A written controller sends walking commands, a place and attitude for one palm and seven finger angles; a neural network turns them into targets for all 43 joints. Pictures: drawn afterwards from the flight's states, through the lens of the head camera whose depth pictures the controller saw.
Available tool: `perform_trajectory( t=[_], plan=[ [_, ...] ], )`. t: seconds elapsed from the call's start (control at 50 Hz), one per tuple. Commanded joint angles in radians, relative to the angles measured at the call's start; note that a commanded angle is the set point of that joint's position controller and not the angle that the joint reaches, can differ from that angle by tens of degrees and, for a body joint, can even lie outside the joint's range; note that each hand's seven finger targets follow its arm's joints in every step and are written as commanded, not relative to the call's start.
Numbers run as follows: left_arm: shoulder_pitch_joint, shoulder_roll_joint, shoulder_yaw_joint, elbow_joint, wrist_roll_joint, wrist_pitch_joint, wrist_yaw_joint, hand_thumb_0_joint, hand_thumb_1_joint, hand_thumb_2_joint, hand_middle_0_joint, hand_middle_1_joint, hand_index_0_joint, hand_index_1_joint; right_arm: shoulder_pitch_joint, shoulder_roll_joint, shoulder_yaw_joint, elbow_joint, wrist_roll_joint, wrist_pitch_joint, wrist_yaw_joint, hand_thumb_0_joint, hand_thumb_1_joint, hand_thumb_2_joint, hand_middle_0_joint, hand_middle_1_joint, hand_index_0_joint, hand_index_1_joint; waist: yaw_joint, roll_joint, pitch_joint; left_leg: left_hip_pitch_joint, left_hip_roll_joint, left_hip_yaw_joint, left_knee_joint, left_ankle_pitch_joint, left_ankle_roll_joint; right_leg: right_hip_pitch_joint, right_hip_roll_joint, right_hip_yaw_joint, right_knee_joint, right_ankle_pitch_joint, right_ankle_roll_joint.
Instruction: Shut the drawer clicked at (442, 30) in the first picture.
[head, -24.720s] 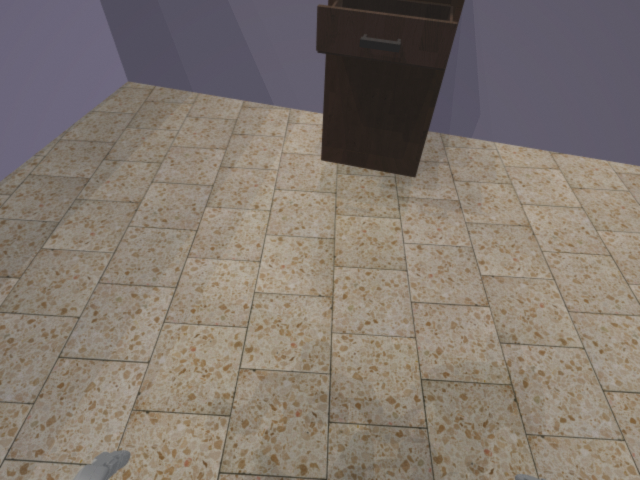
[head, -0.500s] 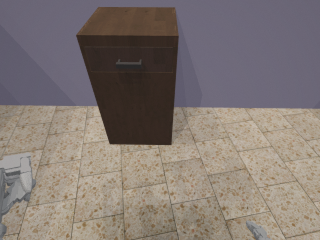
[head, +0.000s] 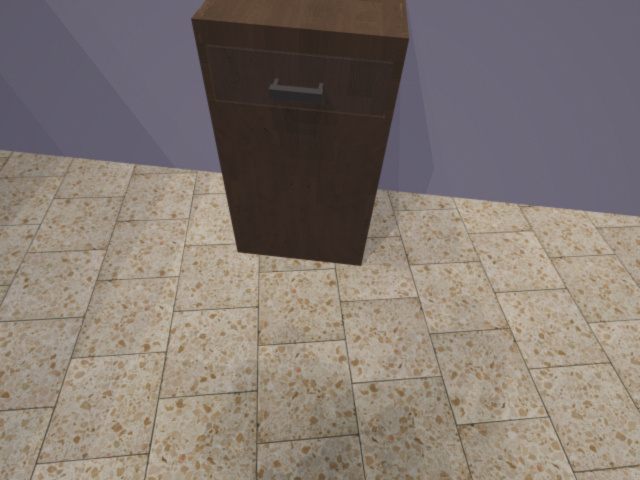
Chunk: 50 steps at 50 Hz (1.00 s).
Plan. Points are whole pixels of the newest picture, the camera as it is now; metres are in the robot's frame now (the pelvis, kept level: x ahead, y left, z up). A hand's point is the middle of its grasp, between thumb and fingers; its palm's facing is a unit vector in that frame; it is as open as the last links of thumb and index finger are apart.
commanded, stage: let the arm hang, fingers relaxed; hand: left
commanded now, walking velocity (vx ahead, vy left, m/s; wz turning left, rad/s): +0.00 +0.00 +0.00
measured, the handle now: (297, 89) +0.96 +0.13 -0.03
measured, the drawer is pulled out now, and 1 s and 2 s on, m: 0.00 0.00 0.00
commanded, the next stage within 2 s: look to check the result in 0.68 s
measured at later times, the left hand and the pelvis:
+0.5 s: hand out of the picture +0.03 +0.20 -0.17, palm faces -0.01 -0.98 -0.21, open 7.3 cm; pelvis +0.00 +0.02 +0.01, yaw -2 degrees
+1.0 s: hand out of the picture +0.04 +0.19 -0.17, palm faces -0.01 -0.98 -0.21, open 7.4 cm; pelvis +0.02 +0.01 +0.01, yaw -2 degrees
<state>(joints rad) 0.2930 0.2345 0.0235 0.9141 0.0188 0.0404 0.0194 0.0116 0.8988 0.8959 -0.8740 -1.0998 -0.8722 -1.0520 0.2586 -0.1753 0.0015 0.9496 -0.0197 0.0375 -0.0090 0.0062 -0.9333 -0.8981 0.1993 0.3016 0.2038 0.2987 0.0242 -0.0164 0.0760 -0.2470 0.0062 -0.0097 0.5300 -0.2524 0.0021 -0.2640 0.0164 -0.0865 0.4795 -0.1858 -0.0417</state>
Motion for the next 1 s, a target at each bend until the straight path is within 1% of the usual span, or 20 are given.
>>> perform_trajectory(
  t=[0.0, 0.04, 0.08, 0.1, 0.14, 0.16, 0.2, 0.32, 0.38, 0.4, 0.44, 0.52, 0.56, 0.6, 0.62, 0.72, 0.74, 0.78, 0.86, 0.98],
  plan=[
    [-0.02, 0.096, 0.018, 0.01, -0.003, -0.04, -0.002, 0.0, 0.9, 0.9, -0.52, -0.647, -0.52, -0.647, 0.034, -0.117, -0.034, -0.016, -0.003, -0.029, -0.01, 0.0, -0.9, -0.9, 0.2, 0.3, 0.2, 0.3, -0.023, 0.039, -0.057, -0.04, 0.079, -0.081, -0.194, -0.126, 0.047, 0.056, -0.105, 0.159, -0.186, -0.175, -0.007],
    [-0.021, 0.099, 0.019, 0.043, -0.003, -0.041, -0.002, 0.0, 0.9, 0.9, -0.44, -0.56, -0.44, -0.56, 0.059, -0.124, -0.037, 0.011, -0.003, -0.029, -0.011, 0.0, -0.9, -0.9, 0.2, 0.3, 0.2, 0.3, -0.028, 0.018, -0.048, -0.023, 0.08, -0.081, -0.203, -0.134, 0.05, 0.031, -0.107, 0.158, -0.2, -0.203, -0.009],
    [-0.011, 0.1, 0.017, 0.075, -0.004, -0.043, -0.001, 0.0, 0.9, 0.9, -0.36, -0.473, -0.36, -0.473, 0.07, -0.124, -0.035, 0.036, -0.002, -0.034, -0.012, 0.0, -0.9, -0.9, 0.2, 0.3, 0.2, 0.3, -0.026, 0.036, -0.046, -0.017, 0.087, -0.084, -0.219, -0.123, 0.052, 0.03, -0.107, 0.151, -0.195, -0.185, -0.009],
    [-0.006, 0.098, 0.017, 0.09, -0.004, -0.043, -0.001, 0.0, 0.9, 0.9, -0.32, -0.43, -0.32, -0.43, 0.074, -0.122, -0.035, 0.046, -0.002, -0.035, -0.014, 0.0, -0.9, -0.9, 0.2, 0.3, 0.2, 0.3, -0.025, 0.027, -0.035, -0.021, 0.089, -0.085, -0.225, -0.126, 0.053, 0.028, -0.107, 0.148, -0.194, -0.18, -0.008],
    [-0.001, 0.092, 0.015, 0.115, -0.005, -0.042, 0.001, 0.0, 0.9, 0.9, -0.24, -0.343, -0.24, -0.343, 0.081, -0.125, -0.033, 0.065, -0.002, -0.038, -0.016, 0.0, -0.9, -0.9, 0.2, 0.3, 0.2, 0.3, -0.024, 0.049, -0.012, -0.038, 0.096, -0.098, -0.247, -0.144, 0.053, 0.026, -0.101, 0.144, -0.181, -0.163, -0.008],
    [0.01, 0.093, 0.015, 0.126, -0.004, -0.043, 0.002, 0.0, 0.9, 0.9, -0.2, -0.3, -0.2, -0.3, 0.081, -0.126, -0.034, 0.071, 0.0, -0.039, -0.017, 0.0, -0.9, -0.9, 0.2, 0.3, 0.2, 0.3, -0.018, 0.055, -0.005, -0.039, 0.097, -0.098, -0.251, -0.134, 0.055, 0.029, -0.101, 0.142, -0.177, -0.146, -0.008],
    [0.014, 0.084, 0.012, 0.146, -0.004, -0.042, 0.003, 0.0, 0.9, 0.9, -0.2, -0.3, -0.2, -0.3, 0.091, -0.117, -0.031, 0.088, -0.001, -0.041, -0.019, 0.0, -0.9, -0.9, 0.2, 0.3, 0.2, 0.3, -0.018, 0.049, 0.013, -0.051, 0.099, -0.099, -0.263, -0.143, 0.055, 0.032, -0.101, 0.14, -0.172, -0.135, -0.007],
    [0.015, 0.07, 0.012, 0.177, -0.004, -0.044, 0.007, 0.0, 0.9, 0.9, -0.2, -0.3, -0.2, -0.3, 0.112, -0.102, -0.032, 0.122, 0.001, -0.045, -0.022, 0.0, -0.9, -0.9, 0.2, 0.3, 0.2, 0.3, -0.018, 0.022, 0.022, -0.048, 0.095, -0.091, -0.262, -0.121, 0.055, 0.035, -0.103, 0.144, -0.167, -0.118, -0.006],
    [0.011, 0.063, 0.012, 0.182, -0.004, -0.046, 0.009, 0.0, 0.9, 0.9, -0.2, -0.3, -0.2, -0.3, 0.118, -0.088, -0.032, 0.133, 0.001, -0.045, -0.022, 0.0, -0.9, -0.9, 0.2, 0.3, 0.2, 0.3, -0.02, 0.029, 0.025, -0.037, 0.092, -0.08, -0.253, -0.098, 0.053, 0.027, -0.107, 0.144, -0.167, -0.116, -0.006],
    [0.011, 0.061, 0.012, 0.183, -0.006, -0.047, 0.009, 0.0, 0.9, 0.9, -0.2, -0.3, -0.2, -0.3, 0.12, -0.087, -0.03, 0.137, 0.001, -0.047, -0.023, 0.0, -0.9, -0.9, 0.2, 0.3, 0.2, 0.3, -0.02, 0.044, 0.014, -0.03, 0.092, -0.08, -0.253, -0.078, 0.052, 0.036, -0.107, 0.145, -0.162, -0.093, -0.007],
    [0.007, 0.057, 0.014, 0.186, -0.006, -0.049, 0.01, 0.0, 0.9, 0.9, -0.2, -0.3, -0.2, -0.3, 0.12, -0.079, -0.03, 0.14, 0.002, -0.05, -0.024, 0.0, -0.9, -0.9, 0.2, 0.3, 0.2, 0.3, -0.019, 0.034, 0.003, -0.023, 0.093, -0.076, -0.249, -0.051, 0.051, 0.05, -0.108, 0.143, -0.158, -0.069, -0.006],
    [-0.003, 0.048, 0.014, 0.187, -0.005, -0.049, 0.012, 0.0, 0.9, 0.9, -0.2, -0.3, -0.2, -0.3, 0.12, -0.072, -0.031, 0.147, 0.002, -0.05, -0.026, 0.0, -0.9, -0.9, 0.2, 0.3, 0.2, 0.3, -0.022, 0.048, 0.017, -0.022, 0.096, -0.076, -0.252, -0.046, 0.048, 0.043, -0.107, 0.143, -0.156, -0.062, -0.005],
    [0.003, 0.049, 0.014, 0.187, -0.004, -0.05, 0.013, 0.0, 0.9, 0.9, -0.2, -0.3, -0.2, -0.3, 0.117, -0.075, -0.034, 0.146, 0.004, -0.049, -0.026, 0.0, -0.9, -0.9, 0.2, 0.3, 0.2, 0.3, -0.02, 0.046, 0.022, -0.019, 0.092, -0.072, -0.244, -0.041, 0.048, 0.04, -0.106, 0.144, -0.158, -0.064, -0.005],
    [-0.006, 0.042, 0.014, 0.19, -0.005, -0.05, 0.013, 0.0, 0.9, 0.9, -0.2, -0.3, -0.2, -0.3, 0.117, -0.067, -0.034, 0.151, 0.002, -0.048, -0.026, 0.0, -0.9, -0.9, 0.2, 0.3, 0.2, 0.3, -0.024, 0.03, 0.02, -0.009, 0.092, -0.07, -0.244, -0.042, 0.048, 0.035, -0.106, 0.148, -0.161, -0.068, -0.005],
    [-0.01, 0.042, 0.015, 0.187, -0.005, -0.05, 0.012, 0.0, 0.9, 0.9, -0.2, -0.3, -0.2, -0.3, 0.12, -0.07, -0.035, 0.151, 0.001, -0.048, -0.027, 0.0, -0.9, -0.9, 0.2, 0.3, 0.2, 0.3, -0.026, 0.04, 0.022, -0.012, 0.092, -0.068, -0.245, -0.05, 0.047, 0.034, -0.105, 0.15, -0.163, -0.074, -0.005],
    [-0.015, 0.044, 0.017, 0.19, -0.006, -0.054, 0.012, 0.0, 0.9, 0.9, -0.2, -0.3, -0.2, -0.3, 0.107, -0.072, -0.036, 0.155, 0.003, -0.052, -0.029, 0.0, -0.9, -0.9, 0.2, 0.3, 0.2, 0.3, -0.026, 0.042, -0.013, 0.023, 0.095, -0.061, -0.231, 0.013, 0.046, 0.053, -0.108, 0.152, -0.159, -0.029, -0.006],
    [-0.014, 0.047, 0.017, 0.191, -0.006, -0.054, 0.012, 0.0, 0.9, 0.9, -0.2, -0.3, -0.2, -0.3, 0.107, -0.073, -0.036, 0.155, 0.004, -0.053, -0.028, 0.0, -0.9, -0.9, 0.2, 0.3, 0.2, 0.3, -0.026, 0.041, -0.018, 0.026, 0.094, -0.058, -0.229, 0.014, 0.045, 0.055, -0.11, 0.151, -0.16, -0.032, -0.006],
    [-0.016, 0.047, 0.017, 0.192, -0.006, -0.056, 0.013, 0.0, 0.9, 0.9, -0.2, -0.3, -0.2, -0.3, 0.102, -0.074, -0.037, 0.154, 0.004, -0.051, -0.029, 0.0, -0.9, -0.9, 0.2, 0.3, 0.2, 0.3, -0.028, 0.014, -0.011, 0.038, 0.092, -0.051, -0.219, 0.031, 0.045, 0.045, -0.113, 0.154, -0.169, -0.033, -0.007],
    [-0.019, 0.057, 0.018, 0.194, -0.006, -0.062, 0.014, 0.0, 0.9, 0.9, -0.2, -0.3, -0.2, -0.3, 0.096, -0.086, -0.039, 0.156, 0.006, -0.053, -0.03, 0.0, -0.9, -0.9, 0.2, 0.3, 0.2, 0.3, -0.031, 0.025, -0.036, 0.066, 0.092, -0.046, -0.205, 0.087, 0.043, 0.062, -0.115, 0.161, -0.166, 0.019, -0.01],
    [-0.029, 0.064, 0.015, 0.204, -0.008, -0.062, 0.014, 0.0, 0.9, 0.9, -0.2, -0.3, -0.2, -0.3, 0.071, -0.092, -0.036, 0.163, 0.006, -0.053, -0.03, 0.0, -0.9, -0.9, 0.2, 0.3, 0.2, 0.3, -0.031, 0.026, -0.034, 0.083, 0.098, -0.043, -0.208, 0.114, 0.039, 0.071, -0.121, 0.154, -0.168, 0.057, -0.009]
  ],
)
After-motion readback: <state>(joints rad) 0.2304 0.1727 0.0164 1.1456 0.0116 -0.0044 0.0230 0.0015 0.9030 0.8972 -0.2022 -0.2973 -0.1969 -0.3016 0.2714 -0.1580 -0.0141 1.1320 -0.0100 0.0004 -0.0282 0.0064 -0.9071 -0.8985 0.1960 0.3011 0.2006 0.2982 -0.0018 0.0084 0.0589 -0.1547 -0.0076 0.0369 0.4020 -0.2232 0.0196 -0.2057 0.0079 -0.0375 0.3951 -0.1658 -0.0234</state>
